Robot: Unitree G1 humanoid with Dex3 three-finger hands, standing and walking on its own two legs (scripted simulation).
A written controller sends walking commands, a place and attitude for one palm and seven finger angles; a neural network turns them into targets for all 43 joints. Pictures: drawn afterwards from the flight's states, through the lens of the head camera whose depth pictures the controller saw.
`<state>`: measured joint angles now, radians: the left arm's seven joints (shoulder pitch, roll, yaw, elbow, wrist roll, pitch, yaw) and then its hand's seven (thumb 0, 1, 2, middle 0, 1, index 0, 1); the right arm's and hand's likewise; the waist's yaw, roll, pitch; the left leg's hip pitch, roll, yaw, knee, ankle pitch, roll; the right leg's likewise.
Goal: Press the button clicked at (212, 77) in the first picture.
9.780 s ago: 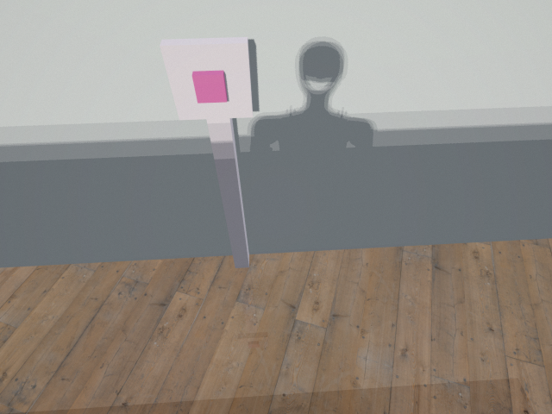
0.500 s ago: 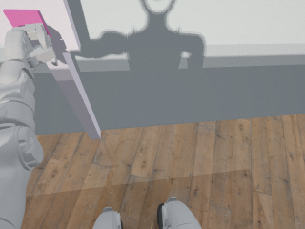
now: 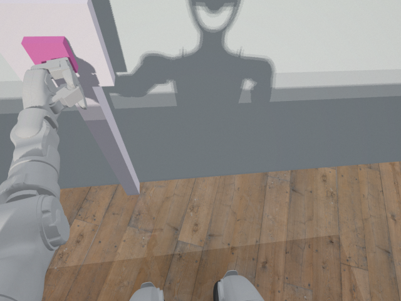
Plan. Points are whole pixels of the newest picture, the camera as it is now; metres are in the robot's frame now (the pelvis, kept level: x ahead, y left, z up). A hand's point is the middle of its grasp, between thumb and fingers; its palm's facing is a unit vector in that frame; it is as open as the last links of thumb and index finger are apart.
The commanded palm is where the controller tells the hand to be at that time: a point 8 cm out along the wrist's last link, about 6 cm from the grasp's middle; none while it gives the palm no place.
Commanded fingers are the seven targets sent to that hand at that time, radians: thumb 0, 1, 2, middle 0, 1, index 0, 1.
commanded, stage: pull the fist back off the button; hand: left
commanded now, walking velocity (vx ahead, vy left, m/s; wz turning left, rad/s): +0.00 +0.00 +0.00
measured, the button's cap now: (52, 54) +0.56 +0.24 +0.14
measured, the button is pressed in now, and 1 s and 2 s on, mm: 0 0 0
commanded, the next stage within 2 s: draw the hand back to the body in 0.56 s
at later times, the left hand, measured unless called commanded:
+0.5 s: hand (68, 124) +0.43 +0.20 +0.10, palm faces +0.04 -1.00 +0.00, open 3.1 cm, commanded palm +0.40 +0.25 +0.11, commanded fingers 0.00 0.90 0.90 -1.30 -1.50 -1.30 -1.50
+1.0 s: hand (51, 145) +0.36 +0.20 +0.13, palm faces +0.05 -1.00 -0.02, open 3.1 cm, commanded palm +0.32 +0.25 +0.14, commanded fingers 0.00 0.90 0.90 -1.30 -1.50 -1.30 -1.50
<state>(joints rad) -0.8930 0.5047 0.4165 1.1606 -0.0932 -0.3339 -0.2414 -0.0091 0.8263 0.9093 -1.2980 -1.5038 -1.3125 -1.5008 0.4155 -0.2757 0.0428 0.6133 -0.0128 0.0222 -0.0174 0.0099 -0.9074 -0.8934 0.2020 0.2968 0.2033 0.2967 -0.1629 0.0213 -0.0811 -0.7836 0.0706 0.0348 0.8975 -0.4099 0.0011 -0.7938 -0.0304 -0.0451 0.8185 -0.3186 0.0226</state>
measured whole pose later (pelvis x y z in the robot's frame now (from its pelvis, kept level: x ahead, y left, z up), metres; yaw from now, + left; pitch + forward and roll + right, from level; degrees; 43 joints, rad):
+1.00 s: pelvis +0.02 -0.01 +0.03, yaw +1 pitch +5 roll +0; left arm -0.21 0.31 0.31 0.43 -0.27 -0.19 -0.27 0.02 0.90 0.90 -1.30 -1.50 -1.30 -1.50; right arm 0.32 -0.26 0.03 0.59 0.05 -0.04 -0.07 0.02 -0.91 -0.89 0.20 0.30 0.20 0.30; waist -0.04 0.05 -0.07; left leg -0.41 0.05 0.04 0.69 -0.37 -0.01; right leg -0.45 -0.04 -0.04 0.67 -0.31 0.01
